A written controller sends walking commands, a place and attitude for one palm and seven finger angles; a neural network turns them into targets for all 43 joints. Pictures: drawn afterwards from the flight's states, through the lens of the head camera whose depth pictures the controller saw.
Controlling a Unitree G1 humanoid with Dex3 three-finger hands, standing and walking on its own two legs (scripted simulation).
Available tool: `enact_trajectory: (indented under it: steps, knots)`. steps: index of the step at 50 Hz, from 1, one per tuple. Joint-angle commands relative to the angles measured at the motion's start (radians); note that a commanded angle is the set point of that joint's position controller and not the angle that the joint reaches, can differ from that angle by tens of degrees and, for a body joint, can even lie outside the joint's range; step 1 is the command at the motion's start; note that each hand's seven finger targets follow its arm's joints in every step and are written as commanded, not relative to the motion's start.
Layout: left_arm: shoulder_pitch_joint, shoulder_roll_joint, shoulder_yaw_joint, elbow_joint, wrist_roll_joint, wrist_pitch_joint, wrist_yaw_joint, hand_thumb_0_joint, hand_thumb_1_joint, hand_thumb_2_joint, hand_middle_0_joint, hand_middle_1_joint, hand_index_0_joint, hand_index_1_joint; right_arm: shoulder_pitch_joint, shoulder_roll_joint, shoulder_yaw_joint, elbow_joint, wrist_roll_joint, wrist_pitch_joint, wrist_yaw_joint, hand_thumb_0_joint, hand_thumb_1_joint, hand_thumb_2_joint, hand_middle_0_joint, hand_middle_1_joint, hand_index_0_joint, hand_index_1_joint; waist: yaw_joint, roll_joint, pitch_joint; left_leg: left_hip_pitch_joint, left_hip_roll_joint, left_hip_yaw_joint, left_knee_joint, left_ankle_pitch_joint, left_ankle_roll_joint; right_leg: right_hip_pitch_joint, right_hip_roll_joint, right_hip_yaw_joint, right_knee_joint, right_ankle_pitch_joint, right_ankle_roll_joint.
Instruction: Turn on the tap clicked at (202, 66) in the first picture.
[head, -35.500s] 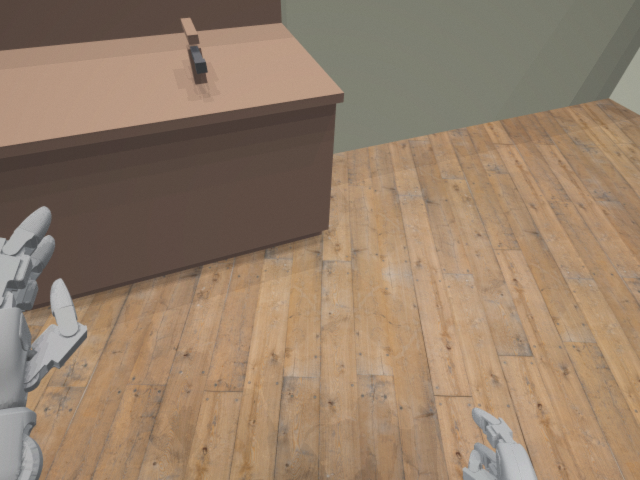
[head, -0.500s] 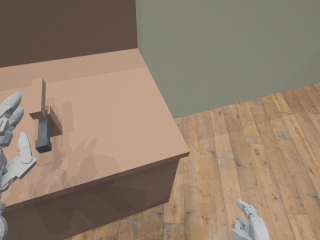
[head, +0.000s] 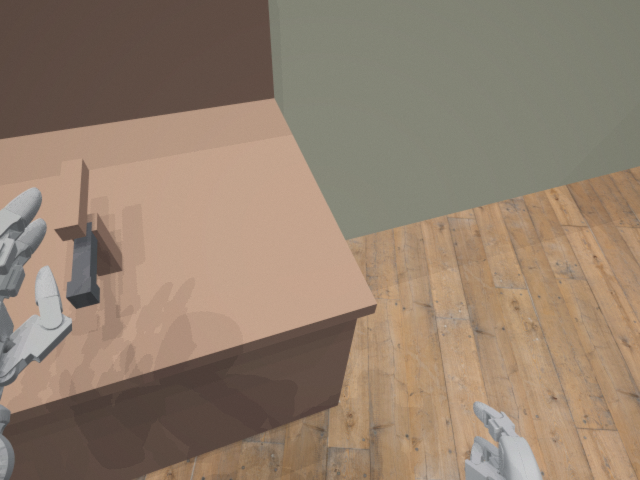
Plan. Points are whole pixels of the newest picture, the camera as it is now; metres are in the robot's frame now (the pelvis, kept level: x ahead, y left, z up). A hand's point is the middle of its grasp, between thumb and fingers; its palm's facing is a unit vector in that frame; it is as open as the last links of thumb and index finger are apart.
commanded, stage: shuffle to correct the standing spot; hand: left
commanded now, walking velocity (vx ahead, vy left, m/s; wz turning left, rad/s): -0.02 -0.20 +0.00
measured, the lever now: (83, 292) +0.33 +0.32 +0.04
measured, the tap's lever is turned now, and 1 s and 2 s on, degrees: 0 0 0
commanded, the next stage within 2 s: come to a stop and stand still in 1.16 s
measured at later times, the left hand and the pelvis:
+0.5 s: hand (67, 323) +0.22 +0.23 +0.17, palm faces +0.32 -0.86 -0.40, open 7.5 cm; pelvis +0.00 +0.00 +0.00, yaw +0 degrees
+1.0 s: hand (65, 320) +0.22 +0.24 +0.17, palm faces +0.33 -0.86 -0.40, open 7.5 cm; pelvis +0.00 +0.00 +0.00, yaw +0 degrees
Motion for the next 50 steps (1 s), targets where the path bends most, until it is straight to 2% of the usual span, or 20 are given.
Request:
enact_trajectory:
  steps: [1,5,6,9,11,15,16,17,19,20,21,22,25,32,35,38,40,44,48,50]
  knots:
    - [-0.064,0.169,0.109,-0.221,-0.001,-0.063,0.024,0.000,0.900,0.900,-0.200,-0.300,-0.200,-0.300,-0.079,-0.114,-0.037,-0.153,-0.001,-0.052,-0.014,0.000,-0.900,-0.900,0.200,0.300,0.200,0.300,-0.003,0.038,-0.117,0.091,0.048,-0.061,-0.058,0.096,0.086,-0.023,-0.171,0.149,-0.118,0.163,0.019]
    - [-0.056,0.190,0.131,-0.231,0.002,-0.063,0.025,0.000,0.900,0.900,-0.200,-0.300,-0.200,-0.300,-0.089,-0.114,-0.041,-0.160,0.002,-0.056,-0.016,0.000,-0.900,-0.900,0.200,0.300,0.200,0.300,0.005,0.091,-0.128,0.098,0.081,-0.091,-0.094,0.169,0.093,0.011,-0.148,0.129,-0.096,0.195,0.041]
    - [-0.054,0.172,0.116,-0.228,0.004,-0.067,0.023,0.000,0.900,0.900,-0.200,-0.300,-0.200,-0.300,-0.078,-0.116,-0.037,-0.155,-0.005,-0.053,-0.015,0.000,-0.900,-0.900,0.200,0.300,0.200,0.300,0.002,0.096,-0.138,0.088,0.086,-0.089,-0.095,0.191,0.097,0.030,-0.138,0.111,-0.091,0.207,0.049]
    - [-0.039,0.179,0.126,-0.207,0.003,-0.062,0.019,0.000,0.900,0.900,-0.200,-0.300,-0.200,-0.300,-0.070,-0.119,-0.047,-0.162,-0.001,-0.053,-0.012,0.000,-0.900,-0.900,0.200,0.300,0.200,0.300,0.007,0.072,-0.152,0.092,0.084,-0.079,-0.070,0.227,0.090,0.053,-0.147,0.119,-0.098,0.247,0.048]
    - [-0.036,0.159,0.106,-0.194,0.000,-0.058,0.017,0.000,0.900,0.900,-0.200,-0.300,-0.200,-0.300,-0.068,-0.118,-0.039,-0.156,-0.002,-0.051,-0.011,0.000,-0.900,-0.900,0.200,0.300,0.200,0.300,0.001,0.045,-0.145,0.089,0.068,-0.064,-0.056,0.200,0.085,0.042,-0.154,0.125,-0.104,0.246,0.038]
    - [-0.044,0.177,0.118,-0.210,-0.004,-0.053,0.024,0.000,0.900,0.900,-0.200,-0.300,-0.200,-0.300,-0.077,-0.114,-0.043,-0.161,0.007,-0.050,-0.012,0.000,-0.900,-0.900,0.200,0.300,0.200,0.300,-0.002,0.028,-0.135,0.097,0.037,-0.049,-0.031,0.104,0.077,-0.004,-0.189,0.167,-0.123,0.196,0.009]
    - [-0.046,0.161,0.103,-0.212,-0.004,-0.058,0.024,0.000,0.900,0.900,-0.200,-0.300,-0.200,-0.300,-0.071,-0.116,-0.038,-0.154,-0.001,-0.048,-0.011,0.000,-0.900,-0.900,0.200,0.300,0.200,0.300,-0.005,0.030,-0.134,0.090,0.039,-0.049,-0.038,0.103,0.080,-0.007,-0.182,0.153,-0.120,0.183,0.010]
    - [-0.048,0.186,0.126,-0.216,-0.004,-0.057,0.026,0.000,0.900,0.900,-0.200,-0.300,-0.200,-0.300,-0.075,-0.116,-0.043,-0.161,0.000,-0.049,-0.012,0.000,-0.900,-0.900,0.200,0.300,0.200,0.300,0.000,0.037,-0.129,0.084,0.047,-0.057,-0.045,0.101,0.082,-0.006,-0.182,0.154,-0.118,0.177,0.017]
    - [-0.047,0.179,0.122,-0.225,-0.004,-0.058,0.026,0.000,0.900,0.900,-0.200,-0.300,-0.200,-0.300,-0.075,-0.117,-0.045,-0.161,0.002,-0.049,-0.011,0.000,-0.900,-0.900,0.200,0.300,0.200,0.300,0.001,0.032,-0.137,0.091,0.047,-0.059,-0.040,0.120,0.083,-0.003,-0.182,0.159,-0.115,0.190,0.017]
    - [-0.051,0.192,0.130,-0.238,-0.004,-0.058,0.029,0.000,0.900,0.900,-0.200,-0.300,-0.200,-0.300,-0.088,-0.114,-0.040,-0.162,0.004,-0.051,-0.015,0.000,-0.900,-0.900,0.200,0.300,0.200,0.300,0.000,0.054,-0.130,0.103,0.053,-0.068,-0.055,0.140,0.083,-0.008,-0.178,0.151,-0.109,0.195,0.017]
    - [-0.054,0.171,0.111,-0.231,-0.002,-0.062,0.027,0.000,0.900,0.900,-0.200,-0.300,-0.200,-0.300,-0.081,-0.115,-0.034,-0.155,-0.003,-0.049,-0.015,0.000,-0.900,-0.900,0.200,0.300,0.200,0.300,-0.002,0.058,-0.129,0.091,0.061,-0.076,-0.071,0.147,0.088,-0.002,-0.162,0.129,-0.103,0.186,0.027]
    - [-0.057,0.190,0.129,-0.232,-0.001,-0.060,0.028,0.000,0.900,0.900,-0.200,-0.300,-0.200,-0.300,-0.082,-0.119,-0.041,-0.160,-0.003,-0.051,-0.015,0.000,-0.900,-0.900,0.200,0.300,0.200,0.300,0.003,0.079,-0.128,0.082,0.073,-0.084,-0.080,0.157,0.090,0.012,-0.157,0.131,-0.100,0.190,0.036]
    - [-0.047,0.178,0.122,-0.222,-0.001,-0.056,0.024,0.000,0.900,0.900,-0.200,-0.300,-0.200,-0.300,-0.084,-0.115,-0.042,-0.160,0.003,-0.053,-0.015,0.000,-0.900,-0.900,0.200,0.300,0.200,0.300,0.002,0.070,-0.138,0.100,0.071,-0.081,-0.066,0.212,0.086,0.026,-0.159,0.132,-0.098,0.240,0.035]
    - [-0.045,0.170,0.111,-0.203,-0.003,-0.052,0.025,0.000,0.900,0.900,-0.200,-0.300,-0.200,-0.300,-0.072,-0.119,-0.046,-0.160,0.003,-0.050,-0.011,0.000,-0.900,-0.900,0.200,0.300,0.200,0.300,0.001,0.017,-0.130,0.080,0.041,-0.053,-0.034,0.095,0.079,-0.001,-0.185,0.161,-0.124,0.181,0.018]
    - [-0.046,0.183,0.122,-0.220,-0.006,-0.054,0.029,0.000,0.900,0.900,-0.200,-0.300,-0.200,-0.300,-0.084,-0.114,-0.042,-0.158,0.005,-0.053,-0.014,0.000,-0.900,-0.900,0.200,0.300,0.200,0.300,-0.001,0.030,-0.126,0.101,0.038,-0.055,-0.033,0.107,0.079,-0.024,-0.192,0.168,-0.126,0.183,0.010]
    - [-0.054,0.176,0.115,-0.219,-0.003,-0.056,0.029,0.000,0.900,0.900,-0.200,-0.300,-0.200,-0.300,-0.083,-0.115,-0.037,-0.158,-0.003,-0.050,-0.013,0.000,-0.900,-0.900,0.200,0.300,0.200,0.300,0.000,0.049,-0.113,0.071,0.055,-0.070,-0.057,0.099,0.087,-0.013,-0.172,0.149,-0.122,0.160,0.030]
    - [-0.054,0.181,0.122,-0.217,-0.004,-0.053,0.031,0.000,0.900,0.900,-0.200,-0.300,-0.200,-0.300,-0.088,-0.113,-0.039,-0.158,0.004,-0.051,-0.015,0.000,-0.900,-0.900,0.200,0.300,0.200,0.300,0.000,0.037,-0.116,0.084,0.049,-0.068,-0.052,0.105,0.083,-0.011,-0.176,0.158,-0.123,0.170,0.023]
    - [-0.051,0.175,0.117,-0.209,-0.001,-0.055,0.029,0.000,0.900,0.900,-0.200,-0.300,-0.200,-0.300,-0.079,-0.117,-0.041,-0.160,-0.001,-0.051,-0.012,0.000,-0.900,-0.900,0.200,0.300,0.200,0.300,0.002,0.066,-0.116,0.070,0.064,-0.079,-0.074,0.094,0.090,-0.003,-0.160,0.141,-0.114,0.156,0.035]
    - [-0.039,0.175,0.120,-0.220,0.001,-0.057,0.028,0.000,0.900,0.900,-0.200,-0.300,-0.200,-0.300,-0.073,-0.120,-0.040,-0.159,-0.004,-0.050,-0.011,0.000,-0.900,-0.900,0.200,0.300,0.200,0.300,0.004,0.079,-0.156,0.080,0.083,-0.095,-0.084,0.208,0.094,0.049,-0.145,0.109,-0.091,0.221,0.045]
    - [-0.023,0.181,0.124,-0.219,-0.001,-0.051,0.026,0.000,0.900,0.900,-0.200,-0.300,-0.200,-0.300,-0.083,-0.116,-0.040,-0.165,0.002,-0.051,-0.012,0.000,-0.900,-0.900,0.200,0.300,0.200,0.300,0.004,0.078,-0.155,0.101,0.081,-0.088,-0.071,0.236,0.090,0.040,-0.151,0.117,-0.093,0.248,0.041]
